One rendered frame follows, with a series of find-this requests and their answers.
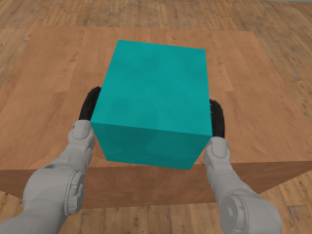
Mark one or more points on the left robot hand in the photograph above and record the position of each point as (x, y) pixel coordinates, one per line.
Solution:
(89, 104)

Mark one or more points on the pedestal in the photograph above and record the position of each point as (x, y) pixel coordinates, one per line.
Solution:
(269, 137)

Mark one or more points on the right robot forearm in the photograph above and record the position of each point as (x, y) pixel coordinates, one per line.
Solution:
(220, 174)

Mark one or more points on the left robot upper arm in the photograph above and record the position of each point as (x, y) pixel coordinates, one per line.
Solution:
(52, 195)

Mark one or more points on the right robot upper arm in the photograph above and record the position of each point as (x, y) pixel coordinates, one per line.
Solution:
(241, 214)

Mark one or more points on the left robot forearm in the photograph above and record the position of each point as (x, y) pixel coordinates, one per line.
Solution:
(78, 153)

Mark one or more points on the carton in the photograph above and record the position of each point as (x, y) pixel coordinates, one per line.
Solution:
(154, 107)

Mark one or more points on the right robot hand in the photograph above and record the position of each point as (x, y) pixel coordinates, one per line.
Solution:
(217, 118)

